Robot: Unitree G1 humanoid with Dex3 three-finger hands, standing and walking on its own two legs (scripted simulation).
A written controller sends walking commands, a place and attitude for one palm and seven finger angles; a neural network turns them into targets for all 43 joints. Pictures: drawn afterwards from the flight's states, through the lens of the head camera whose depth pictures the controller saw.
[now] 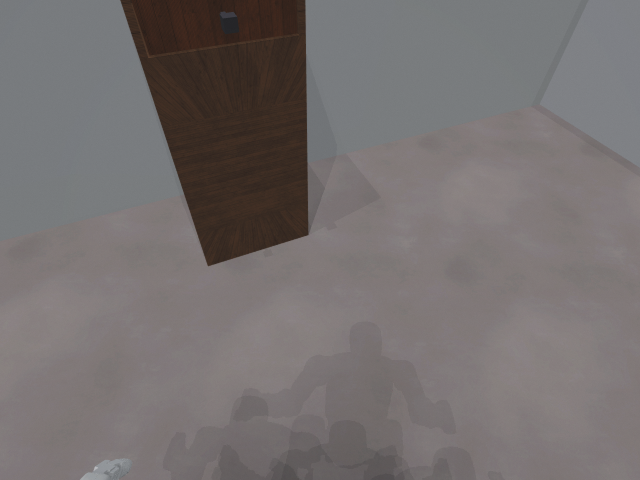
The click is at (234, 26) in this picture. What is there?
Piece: drawer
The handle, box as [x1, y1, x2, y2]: [219, 11, 238, 33]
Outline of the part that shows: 220,12 219,14 223,31 225,33 238,31 237,18 233,12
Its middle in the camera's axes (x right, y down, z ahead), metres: -0.23 -0.52 +0.93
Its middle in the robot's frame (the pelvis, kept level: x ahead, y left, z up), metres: +1.05 +0.29 +0.14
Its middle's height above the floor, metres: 0.90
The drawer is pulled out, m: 0.00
